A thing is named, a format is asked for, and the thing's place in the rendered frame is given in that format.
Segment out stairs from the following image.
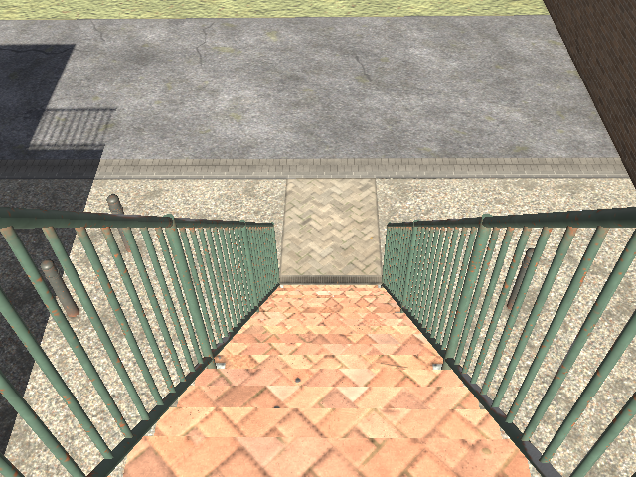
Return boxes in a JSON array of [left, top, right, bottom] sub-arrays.
[[107, 285, 531, 477]]

